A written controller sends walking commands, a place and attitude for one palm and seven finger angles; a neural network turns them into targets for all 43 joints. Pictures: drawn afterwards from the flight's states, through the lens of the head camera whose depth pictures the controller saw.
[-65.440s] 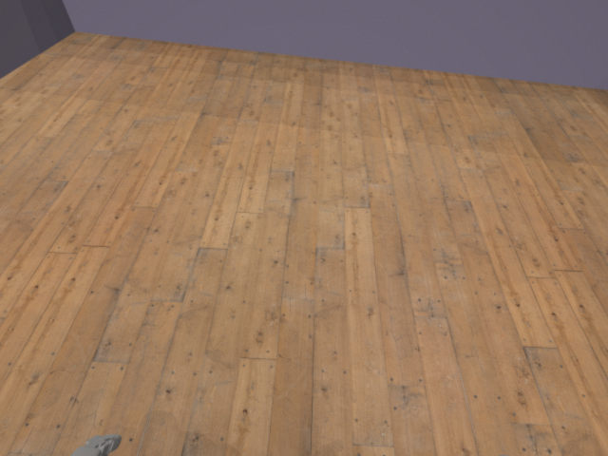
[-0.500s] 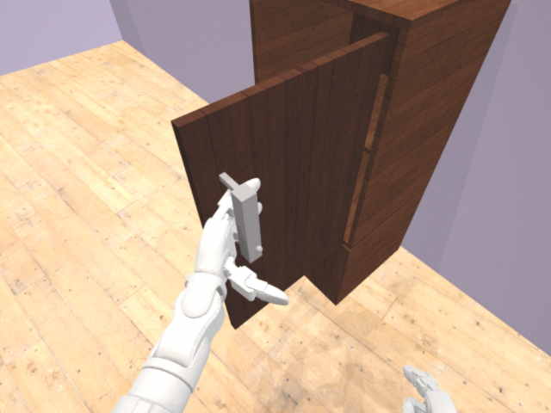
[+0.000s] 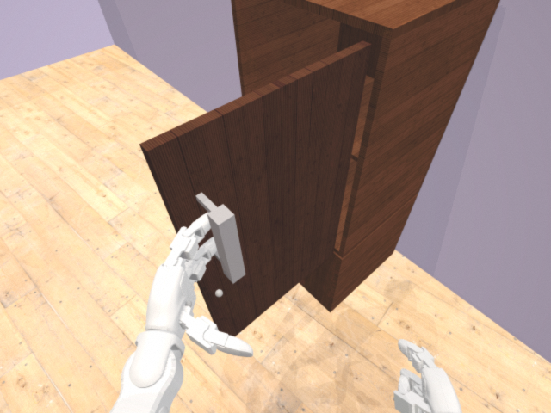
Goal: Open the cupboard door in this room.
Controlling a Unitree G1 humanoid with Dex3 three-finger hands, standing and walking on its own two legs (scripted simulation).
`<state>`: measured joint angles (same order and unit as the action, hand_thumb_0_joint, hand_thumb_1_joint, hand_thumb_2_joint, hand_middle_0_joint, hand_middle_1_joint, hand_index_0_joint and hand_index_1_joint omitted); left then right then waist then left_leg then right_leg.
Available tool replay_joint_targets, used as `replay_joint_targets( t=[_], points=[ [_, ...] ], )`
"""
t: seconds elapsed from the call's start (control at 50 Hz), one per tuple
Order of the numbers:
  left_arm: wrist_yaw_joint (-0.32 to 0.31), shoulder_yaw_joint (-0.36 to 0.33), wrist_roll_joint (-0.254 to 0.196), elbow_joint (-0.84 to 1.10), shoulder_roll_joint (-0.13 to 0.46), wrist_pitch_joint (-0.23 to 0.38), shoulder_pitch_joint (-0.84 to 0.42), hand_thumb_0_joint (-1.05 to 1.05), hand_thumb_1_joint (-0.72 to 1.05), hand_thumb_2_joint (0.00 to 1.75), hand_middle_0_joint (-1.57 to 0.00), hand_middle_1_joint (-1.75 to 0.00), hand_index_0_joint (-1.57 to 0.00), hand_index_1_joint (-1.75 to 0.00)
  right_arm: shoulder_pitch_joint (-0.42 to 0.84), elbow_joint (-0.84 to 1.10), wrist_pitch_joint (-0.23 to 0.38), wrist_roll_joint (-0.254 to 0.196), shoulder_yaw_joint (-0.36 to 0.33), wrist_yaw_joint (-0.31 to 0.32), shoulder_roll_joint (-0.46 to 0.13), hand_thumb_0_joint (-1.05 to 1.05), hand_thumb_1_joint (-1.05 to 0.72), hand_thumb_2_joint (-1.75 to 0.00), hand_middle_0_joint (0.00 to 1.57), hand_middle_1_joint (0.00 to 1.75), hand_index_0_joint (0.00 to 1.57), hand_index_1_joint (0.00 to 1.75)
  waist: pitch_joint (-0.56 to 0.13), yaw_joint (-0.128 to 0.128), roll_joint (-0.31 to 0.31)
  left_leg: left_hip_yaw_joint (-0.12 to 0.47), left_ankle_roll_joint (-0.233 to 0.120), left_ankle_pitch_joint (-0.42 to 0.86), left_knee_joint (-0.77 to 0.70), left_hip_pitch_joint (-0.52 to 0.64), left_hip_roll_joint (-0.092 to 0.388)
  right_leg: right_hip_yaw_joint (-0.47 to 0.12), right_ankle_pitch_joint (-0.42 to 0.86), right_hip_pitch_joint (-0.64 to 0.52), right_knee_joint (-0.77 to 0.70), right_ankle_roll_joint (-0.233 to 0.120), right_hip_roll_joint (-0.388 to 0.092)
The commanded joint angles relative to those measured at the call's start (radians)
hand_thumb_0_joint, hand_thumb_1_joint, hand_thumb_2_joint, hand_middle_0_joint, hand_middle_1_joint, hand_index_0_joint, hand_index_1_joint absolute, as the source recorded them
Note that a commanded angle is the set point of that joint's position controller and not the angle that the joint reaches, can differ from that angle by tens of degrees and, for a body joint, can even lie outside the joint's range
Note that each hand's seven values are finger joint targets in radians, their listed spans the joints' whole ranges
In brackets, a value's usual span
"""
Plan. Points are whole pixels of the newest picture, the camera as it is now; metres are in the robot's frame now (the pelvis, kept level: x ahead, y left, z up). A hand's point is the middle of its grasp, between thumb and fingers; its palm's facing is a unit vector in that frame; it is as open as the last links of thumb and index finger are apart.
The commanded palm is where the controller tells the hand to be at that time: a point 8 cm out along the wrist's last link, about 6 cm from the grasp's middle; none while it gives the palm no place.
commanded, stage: slide the hand sideways off the handle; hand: left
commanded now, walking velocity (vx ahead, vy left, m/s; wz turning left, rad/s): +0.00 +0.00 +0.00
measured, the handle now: (219, 238) +0.34 +0.11 +0.08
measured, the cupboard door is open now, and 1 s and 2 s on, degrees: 90 90 90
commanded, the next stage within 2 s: draw the hand back to the body in 0.42 s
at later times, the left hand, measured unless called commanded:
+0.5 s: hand (168, 326) +0.21 +0.15 +0.08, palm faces +0.03 -1.00 -0.03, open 16.3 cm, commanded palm +0.19 +0.20 +0.08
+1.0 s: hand (117, 328) +0.19 +0.19 +0.12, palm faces +0.05 -1.00 -0.06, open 16.3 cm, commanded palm +0.16 +0.25 +0.13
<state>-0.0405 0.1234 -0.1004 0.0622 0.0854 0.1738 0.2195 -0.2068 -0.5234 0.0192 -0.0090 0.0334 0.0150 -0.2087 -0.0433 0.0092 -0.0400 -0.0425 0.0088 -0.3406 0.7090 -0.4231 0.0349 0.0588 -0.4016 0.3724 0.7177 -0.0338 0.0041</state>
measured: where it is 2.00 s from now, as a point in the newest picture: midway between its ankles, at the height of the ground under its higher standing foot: outside the picture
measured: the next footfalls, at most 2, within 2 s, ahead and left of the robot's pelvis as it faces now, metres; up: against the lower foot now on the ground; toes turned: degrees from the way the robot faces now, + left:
none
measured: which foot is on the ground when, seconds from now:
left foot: down 0.00-1.00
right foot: down 0.00-1.00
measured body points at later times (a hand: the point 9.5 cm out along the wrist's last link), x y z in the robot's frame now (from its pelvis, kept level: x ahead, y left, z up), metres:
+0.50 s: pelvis +0.01 -0.01 -0.01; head +0.03 -0.03 +0.44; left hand +0.20 +0.20 +0.08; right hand +0.19 -0.23 -0.09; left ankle +0.02 +0.13 -0.72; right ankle -0.02 -0.09 -0.72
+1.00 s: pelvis +0.00 +0.02 +0.00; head +0.00 +0.00 +0.45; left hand +0.18 +0.25 +0.12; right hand +0.20 -0.19 -0.07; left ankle +0.01 +0.13 -0.72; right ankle -0.02 -0.09 -0.72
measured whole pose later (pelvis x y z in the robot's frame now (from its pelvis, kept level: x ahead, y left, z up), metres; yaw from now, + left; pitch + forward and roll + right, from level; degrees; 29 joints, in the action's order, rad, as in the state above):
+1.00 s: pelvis +0.00 +0.02 +0.00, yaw +2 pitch +2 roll -1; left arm 0.19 -0.12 -0.27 0.34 0.23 0.10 0.46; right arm -0.24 -0.53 0.18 -0.04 0.06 0.07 -0.23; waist -0.06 0.04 -0.06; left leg -0.01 -0.01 -0.36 0.75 -0.43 0.02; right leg 0.09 -0.41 0.34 0.71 -0.01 -0.01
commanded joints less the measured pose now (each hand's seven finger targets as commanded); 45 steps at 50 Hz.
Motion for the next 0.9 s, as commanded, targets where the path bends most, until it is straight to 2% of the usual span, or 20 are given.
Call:
replay_joint_targets(
  t=[0.0,0.02,0.04,0.1,0.16,0.2,0.32,0.34,0.4,0.46,0.48,0.5,0.54,0.58,0.62,0.64,0.7,0.74,0.78,0.88],
  points=[
    [0.016,-0.105,-0.023,0.274,0.067,0.080,-0.041,0.00,-0.50,0.30,-0.15,-0.30,-0.15,-0.30,0.080,0.169,0.061,0.002,-0.041,0.008,-0.090,0.00,-0.90,-0.90,0.20,0.30,0.20,0.30,-0.177,0.005,0.098,0.025,-0.029,0.210,-0.050,0.098,-0.043,-0.033,0.410,-0.047,-0.101,0.029,0.000],
    [0.030,-0.097,-0.026,0.291,0.064,0.084,-0.045,0.00,-0.50,0.30,-0.15,-0.30,-0.15,-0.30,0.081,0.172,0.065,0.002,-0.040,0.010,-0.091,0.00,-0.90,-0.90,0.20,0.30,0.20,0.30,-0.173,0.002,0.082,0.024,-0.030,0.211,-0.043,0.094,-0.047,-0.037,0.423,-0.043,-0.097,0.032,-0.004],
    [0.039,-0.105,-0.029,0.298,0.075,0.089,-0.023,0.00,-0.50,0.30,-0.15,-0.30,-0.15,-0.30,0.071,0.169,0.068,0.002,-0.041,0.012,-0.093,0.00,-0.90,-0.90,0.20,0.30,0.20,0.30,-0.171,-0.004,0.097,0.027,-0.031,0.211,-0.036,0.087,-0.046,-0.044,0.433,-0.047,-0.099,0.036,-0.006],
    [0.072,-0.151,-0.049,0.324,0.110,0.104,0.046,0.00,-0.50,0.30,-0.15,-0.30,-0.15,-0.30,0.067,0.173,0.081,0.000,-0.043,0.018,-0.095,0.00,-0.90,-0.90,0.20,0.30,0.20,0.30,-0.192,0.008,0.084,0.030,-0.029,0.223,-0.022,0.077,-0.050,-0.048,0.483,-0.058,-0.082,0.041,-0.012],
    [0.108,-0.174,-0.071,0.322,0.129,0.113,0.043,0.00,-0.50,0.30,-0.15,-0.30,-0.15,-0.30,0.066,0.168,0.092,-0.002,-0.041,0.026,-0.099,0.00,-0.90,-0.90,0.20,0.30,0.20,0.30,-0.166,-0.008,0.105,0.035,-0.029,0.199,-0.004,0.044,-0.054,-0.071,0.499,-0.050,-0.091,0.057,-0.026],
    [0.131,-0.217,-0.091,0.317,0.153,0.123,0.083,0.00,-0.50,0.30,-0.15,-0.30,-0.15,-0.30,0.066,0.164,0.100,-0.004,-0.044,0.033,-0.102,0.00,-0.90,-0.90,0.20,0.30,0.20,0.30,-0.177,0.003,0.097,0.036,-0.026,0.193,0.002,0.030,-0.057,-0.081,0.497,-0.062,-0.088,0.058,-0.030],
    [0.195,-0.243,-0.134,0.322,0.171,0.142,0.127,0.00,-0.50,0.30,-0.15,-0.30,-0.15,-0.30,0.060,0.166,0.129,-0.011,-0.047,0.043,-0.112,0.00,-0.90,-0.90,0.20,0.30,0.20,0.30,-0.178,0.003,0.089,0.044,-0.025,0.175,0.018,0.009,-0.059,-0.089,0.465,-0.045,-0.086,0.064,-0.035],
    [0.203,-0.248,-0.136,0.305,0.183,0.143,0.130,0.00,-0.50,0.30,-0.15,-0.30,-0.15,-0.30,0.057,0.162,0.133,-0.013,-0.046,0.045,-0.118,0.00,-0.90,-0.90,0.20,0.30,0.20,0.30,-0.157,-0.007,0.102,0.045,-0.027,0.165,0.025,-0.001,-0.058,-0.097,0.434,-0.030,-0.094,0.064,-0.034],
    [0.230,-0.204,-0.150,0.343,0.150,0.154,0.112,0.00,-0.50,0.30,-0.15,-0.30,-0.15,-0.30,0.054,0.170,0.153,-0.016,-0.047,0.046,-0.121,0.00,-0.90,-0.90,0.20,0.30,0.20,0.30,-0.163,-0.014,0.076,0.053,-0.029,0.168,0.028,0.009,-0.058,-0.081,0.423,-0.007,-0.082,0.060,-0.030],
    [0.227,-0.200,-0.143,0.336,0.165,0.152,0.064,0.00,-0.50,0.30,-0.15,-0.30,-0.15,-0.30,0.053,0.164,0.170,-0.018,-0.049,0.051,-0.127,0.00,-0.90,-0.90,0.20,0.30,0.20,0.30,-0.148,-0.021,0.067,0.059,-0.030,0.139,0.030,0.007,-0.055,-0.070,0.315,0.039,-0.084,0.049,-0.021],
    [0.222,-0.187,-0.138,0.340,0.154,0.150,0.063,0.00,-0.50,0.30,-0.15,-0.30,-0.15,-0.30,0.052,0.165,0.176,-0.018,-0.049,0.051,-0.126,0.00,-0.90,-0.90,0.20,0.30,0.20,0.30,-0.156,-0.014,0.050,0.060,-0.030,0.135,0.024,0.014,-0.055,-0.060,0.281,0.045,-0.079,0.041,-0.016],
    [0.214,-0.181,-0.136,0.336,0.147,0.145,0.068,0.00,-0.50,0.30,-0.15,-0.30,-0.15,-0.30,0.047,0.168,0.182,-0.018,-0.050,0.051,-0.125,0.00,-0.90,-0.90,0.20,0.30,0.20,0.30,-0.157,-0.016,0.064,0.062,-0.031,0.133,0.024,0.019,-0.054,-0.052,0.270,0.055,-0.076,0.040,-0.012],
    [0.194,-0.246,-0.132,0.348,0.212,0.137,0.090,0.00,-0.50,0.30,-0.15,-0.30,-0.15,-0.30,0.048,0.165,0.184,-0.017,-0.050,0.053,-0.129,0.00,-0.90,-0.90,0.20,0.30,0.20,0.30,-0.182,0.006,0.078,0.063,-0.032,0.143,0.014,0.020,-0.050,-0.054,0.268,0.025,-0.076,0.037,-0.010],
    [0.182,-0.236,-0.128,0.405,0.194,0.126,0.120,0.00,-0.50,0.30,-0.15,-0.30,-0.15,-0.30,0.059,0.180,0.190,-0.021,-0.045,0.050,-0.116,0.00,-0.90,-0.90,0.20,0.30,0.20,0.30,-0.206,0.022,0.020,0.058,-0.032,0.170,-0.006,0.052,-0.050,-0.033,0.291,0.003,-0.064,0.028,-0.005],
    [0.171,-0.252,-0.132,0.420,0.199,0.107,0.169,0.00,-0.50,0.30,-0.15,-0.30,-0.15,-0.30,0.052,0.182,0.192,-0.023,-0.042,0.047,-0.112,0.00,-0.90,-0.90,0.20,0.30,0.20,0.30,-0.199,0.030,0.020,0.058,-0.029,0.190,-0.020,0.059,-0.046,-0.014,0.311,-0.009,-0.059,0.024,0.002],
    [0.168,-0.257,-0.132,0.410,0.200,0.094,0.192,0.00,-0.50,0.30,-0.15,-0.30,-0.15,-0.30,0.060,0.180,0.191,-0.022,-0.041,0.046,-0.114,0.00,-0.90,-0.90,0.20,0.30,0.20,0.30,-0.187,0.032,0.043,0.060,-0.031,0.191,-0.023,0.053,-0.044,-0.012,0.311,-0.014,-0.065,0.026,0.004],
    [0.176,-0.270,-0.145,0.429,0.201,0.063,0.203,0.00,-0.50,0.30,-0.15,-0.30,-0.15,-0.30,0.062,0.180,0.190,-0.026,-0.037,0.047,-0.115,0.00,-0.90,-0.90,0.20,0.30,0.20,0.30,-0.147,0.024,0.050,0.059,-0.029,0.175,-0.039,0.054,-0.041,-0.005,0.296,-0.005,-0.080,0.028,0.009],
    [0.184,-0.264,-0.145,0.445,0.205,0.043,0.197,0.00,-0.50,0.30,-0.15,-0.30,-0.15,-0.30,0.073,0.182,0.193,-0.028,-0.035,0.049,-0.120,0.00,-0.90,-0.90,0.20,0.30,0.20,0.30,-0.112,0.019,0.022,0.058,-0.031,0.153,-0.043,0.054,-0.040,-0.007,0.256,0.011,-0.098,0.028,0.011],
    [0.193,-0.261,-0.152,0.472,0.207,0.032,0.156,0.00,-0.50,0.30,-0.15,-0.30,-0.15,-0.30,0.069,0.182,0.201,-0.029,-0.031,0.054,-0.123,0.00,-0.90,-0.90,0.20,0.30,0.20,0.30,-0.104,0.010,0.022,0.066,-0.029,0.123,-0.057,0.066,-0.038,-0.004,0.210,0.024,-0.110,0.027,0.012],
    [0.215,-0.298,-0.171,0.511,0.235,0.010,0.151,0.00,-0.50,0.30,-0.15,-0.30,-0.15,-0.30,0.067,0.172,0.222,-0.030,-0.024,0.063,-0.125,0.00,-0.90,-0.90,0.20,0.30,0.20,0.30,-0.122,0.020,0.011,0.079,-0.028,0.137,-0.075,0.099,-0.038,0.008,0.216,0.002,-0.118,0.023,0.015]
  ],
)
